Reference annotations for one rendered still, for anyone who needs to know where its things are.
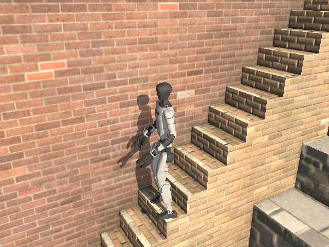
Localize stairs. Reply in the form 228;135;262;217
100;0;329;247

